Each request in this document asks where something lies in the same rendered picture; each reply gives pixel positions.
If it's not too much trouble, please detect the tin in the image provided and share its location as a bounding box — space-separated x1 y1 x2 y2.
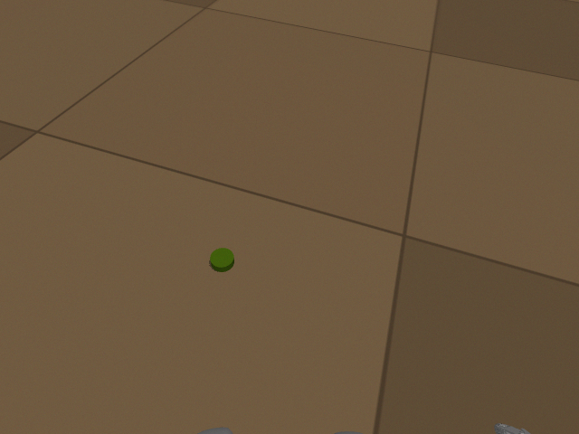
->
210 248 234 272

